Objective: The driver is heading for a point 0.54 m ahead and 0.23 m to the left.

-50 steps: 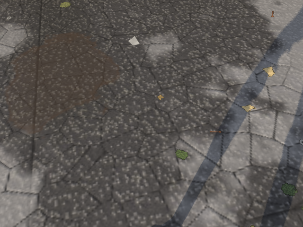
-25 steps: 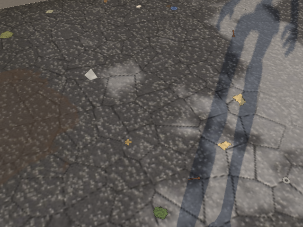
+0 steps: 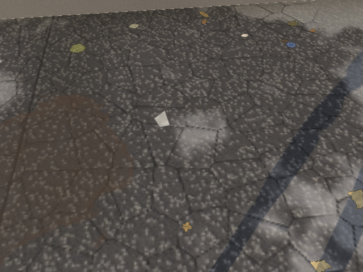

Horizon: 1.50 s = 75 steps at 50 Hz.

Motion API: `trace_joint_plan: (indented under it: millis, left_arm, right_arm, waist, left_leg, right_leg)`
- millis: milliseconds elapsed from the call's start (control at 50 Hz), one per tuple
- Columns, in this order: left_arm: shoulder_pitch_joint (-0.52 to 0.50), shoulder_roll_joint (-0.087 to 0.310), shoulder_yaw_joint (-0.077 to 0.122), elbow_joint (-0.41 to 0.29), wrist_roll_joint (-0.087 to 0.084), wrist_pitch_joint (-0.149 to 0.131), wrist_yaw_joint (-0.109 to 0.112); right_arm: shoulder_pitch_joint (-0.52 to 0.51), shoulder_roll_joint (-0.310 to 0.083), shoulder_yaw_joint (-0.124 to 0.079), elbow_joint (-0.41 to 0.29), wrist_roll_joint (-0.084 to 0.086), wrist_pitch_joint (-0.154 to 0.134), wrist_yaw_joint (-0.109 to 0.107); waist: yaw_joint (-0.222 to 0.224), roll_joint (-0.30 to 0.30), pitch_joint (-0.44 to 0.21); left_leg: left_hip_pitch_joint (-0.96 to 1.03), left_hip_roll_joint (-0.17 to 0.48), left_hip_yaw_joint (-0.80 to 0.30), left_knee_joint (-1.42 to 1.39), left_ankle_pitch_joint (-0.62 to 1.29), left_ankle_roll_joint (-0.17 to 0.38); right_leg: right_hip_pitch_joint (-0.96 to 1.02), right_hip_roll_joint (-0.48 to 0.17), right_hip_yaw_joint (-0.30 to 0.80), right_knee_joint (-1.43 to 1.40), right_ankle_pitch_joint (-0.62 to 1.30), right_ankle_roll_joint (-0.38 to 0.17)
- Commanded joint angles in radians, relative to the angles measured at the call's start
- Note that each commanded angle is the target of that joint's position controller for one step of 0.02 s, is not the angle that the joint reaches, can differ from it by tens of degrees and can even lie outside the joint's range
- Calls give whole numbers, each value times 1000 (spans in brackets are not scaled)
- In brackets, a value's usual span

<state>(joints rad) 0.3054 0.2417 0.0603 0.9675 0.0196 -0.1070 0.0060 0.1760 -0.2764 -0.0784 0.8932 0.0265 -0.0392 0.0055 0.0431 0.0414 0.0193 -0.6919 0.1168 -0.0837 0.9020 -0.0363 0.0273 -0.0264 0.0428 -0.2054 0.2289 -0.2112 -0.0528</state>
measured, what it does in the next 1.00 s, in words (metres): walks ahead, turning left: left foot, then right foot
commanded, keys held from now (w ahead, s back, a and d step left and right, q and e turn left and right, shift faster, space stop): w+q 0.62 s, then no key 0.38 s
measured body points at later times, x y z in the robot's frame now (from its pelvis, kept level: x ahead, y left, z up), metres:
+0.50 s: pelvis +0.28 +0.08 +0.00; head +0.31 +0.10 +0.45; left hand +0.39 +0.39 -0.09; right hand +0.42 -0.18 -0.11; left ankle +0.25 +0.13 -0.75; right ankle +0.45 -0.09 -0.68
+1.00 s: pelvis +0.50 +0.09 -0.01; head +0.53 +0.11 +0.44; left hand +0.48 +0.37 -0.13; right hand +0.75 -0.08 -0.12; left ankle +0.46 +0.24 -0.72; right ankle +0.59 +0.02 -0.75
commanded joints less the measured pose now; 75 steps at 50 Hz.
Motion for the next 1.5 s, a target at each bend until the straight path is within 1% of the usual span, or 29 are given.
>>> trace_joint_plan:
  millis: [20,140,180,220,240,260,280,300,320,360,440,520,640,700,720,740,760,780,800,840,880,940,1000,1040,1080,1100,1140,1280,1500]
  left_arm:
    - [-46,157,31,-65,-7,-8,17]
    - [17,191,47,-48,-29,36,23]
    - [-10,223,56,-63,-35,49,30]
    - [-50,235,56,-80,-41,61,33]
    - [-34,194,41,-103,-18,50,31]
    - [35,55,1,-160,-9,12,14]
    - [-80,141,13,-185,-49,-38,-5]
    - [-150,158,18,-209,-79,-57,-12]
    - [-146,150,17,-200,-64,-61,-6]
    - [-118,170,34,-184,-23,-37,2]
    - [-174,125,27,-223,-3,-2,8]
    - [-322,89,10,-272,-10,-6,-1]
    - [-392,140,21,-317,-23,-29,-27]
    - [-226,179,39,-279,8,-50,-27]
    - [-99,233,48,-271,33,-55,-24]
    - [-18,278,60,-244,31,-36,-27]
    - [3,224,52,-240,-10,-20,-34]
    - [-52,162,33,-260,-16,-9,-31]
    - [-121,128,15,-267,-6,3,-30]
    - [-188,91,-6,-253,7,10,-33]
    - [-229,100,-4,-235,11,14,-36]
    - [-224,149,11,-212,-3,27,-27]
    - [-231,153,6,-199,-17,47,-22]
    - [-211,117,-11,-183,-21,55,-26]
    - [-130,90,-23,-167,9,52,-33]
    - [-107,59,-30,-161,5,57,-28]
    - [-156,101,-22,-153,1,68,-16]
    - [-142,106,-20,-112,-9,68,-8]
    - [-151,117,-16,-40,-16,96,9]
  right_arm:
    - [-73,-15,6,-79,-8,-10,19]
    - [-194,-17,10,-175,-2,-9,58]
    - [-129,-56,-10,-181,2,-4,62]
    - [127,-149,-63,-127,7,-1,49]
    - [256,-244,-96,-96,4,10,24]
    - [193,-317,-101,-129,3,1,21]
    - [229,-233,-73,-136,-11,-9,26]
    - [195,-176,-58,-133,-17,-22,25]
    - [121,-137,-47,-144,-11,-33,28]
    - [26,-88,-29,-175,-16,-38,21]
    - [67,-150,-43,-174,-11,-41,-4]
    - [124,-157,-46,-165,-4,-27,-20]
    - [190,-145,-42,-146,-1,-8,-29]
    - [156,-114,-31,-164,-10,3,-38]
    - [138,-75,-13,-199,-27,-1,-38]
    - [350,-12,6,-181,-14,-7,-33]
    - [386,-113,-6,-161,-4,-6,-30]
    - [261,-166,-22,-170,3,5,-32]
    - [172,-166,-21,-190,-6,18,-39]
    - [140,-121,-17,-204,-19,40,-40]
    - [175,-53,1,-195,-18,52,-41]
    - [154,-42,12,-193,-25,53,-42]
    - [125,-63,7,-187,-26,67,-36]
    - [82,-71,5,-199,-45,73,-34]
    - [29,-158,-6,-236,-51,74,-45]
    - [7,-128,-1,-214,-47,72,-40]
    - [-18,-69,13,-218,-54,56,-30]
    - [19,-75,12,-194,-37,31,-34]
    - [16,-64,10,-133,-33,32,-33]
  waist:
    - [-4,-74,63]
    - [8,-84,79]
    - [-49,-130,10]
    - [-196,-120,-128]
    - [-228,21,-211]
    - [-99,231,-308]
    - [-172,99,-358]
    - [-163,58,-225]
    - [-104,-46,-129]
    - [-39,-38,-76]
    - [-32,-30,-34]
    - [-92,23,-13]
    - [-112,65,-13]
    - [-26,89,-107]
    - [27,8,-253]
    - [-34,-300,-424]
    - [-20,-270,-460]
    - [13,-174,-310]
    - [2,-100,-215]
    - [-55,-111,-119]
    - [-90,-166,-105]
    - [-79,-183,-179]
    - [-82,-164,-171]
    - [-82,-143,-115]
    - [-12,18,-76]
    - [11,123,-81]
    - [-19,75,-7]
    - [-32,-3,-59]
    - [-25,-34,-56]
  left_leg:
    - [-4,9,47,-128,103,1]
    - [-15,-41,149,-254,-39,56]
    - [129,-112,209,-245,-136,94]
    - [496,-188,212,-335,-105,160]
    - [787,-42,-39,-370,-112,219]
    - [1080,199,-651,-517,-242,433]
    - [1099,220,-733,-631,-285,415]
    - [1001,190,-572,-628,-225,366]
    - [834,140,-438,-625,-115,322]
    - [622,74,-300,-654,37,285]
    - [487,30,-204,-694,173,280]
    - [441,-43,-141,-670,78,208]
    - [582,13,-271,-535,29,170]
    - [618,-51,-244,-298,318,97]
    - [491,-106,-193,-58,167,49]
    - [167,-264,-109,300,-578,-30]
    - [69,-214,-151,437,-652,-44]
    - [15,-179,-138,481,-583,-60]
    - [26,-146,-97,442,-524,-69]
    - [142,-82,-75,287,-469,-72]
    - [276,-81,-10,74,-452,-83]
    - [406,-83,27,-137,-303,-89]
    - [512,-93,52,-304,-157,-64]
    - [591,-86,38,-445,-75,-26]
    - [606,53,-108,-475,7,44]
    - [463,36,-102,-505,-245,63]
    - [385,-28,-64,-515,-312,20]
    - [488,-53,-29,-411,26,7]
    - [497,-70,-7,-412,84,6]
  right_leg:
    - [-41,-288,66,-128,294,-102]
    - [154,-344,-11,6,580,-82]
    - [168,-343,-34,152,911,-61]
    - [51,-294,-58,511,935,-15]
    - [-213,-236,-57,830,504,33]
    - [-641,5,97,1188,-350,93]
    - [-756,-23,305,1239,-351,61]
    - [-810,-73,302,1191,-271,31]
    - [-762,-123,299,1080,-193,26]
    - [-618,-170,297,946,-125,45]
    - [-589,-155,258,736,-5,108]
    - [-527,-89,242,420,260,118]
    - [-487,-46,270,241,242,77]
    - [-254,-47,233,166,339,2]
    - [15,-205,362,248,636,-68]
    - [388,-475,722,285,850,-284]
    - [384,-506,872,228,601,-297]
    - [262,-445,736,200,508,-249]
    - [120,-390,616,178,511,-211]
    - [-110,-311,479,130,568,-182]
    - [-225,-248,364,97,645,-170]
    - [-214,-258,329,99,694,-185]
    - [-246,-253,326,94,376,-157]
    - [-320,-204,321,90,32,-83]
    - [-389,-90,244,168,-214,21]
    - [-270,-62,187,181,-146,46]
    - [-243,-66,189,205,-61,54]
    - [-219,-88,205,235,103,46]
    - [-167,-94,209,246,152,52]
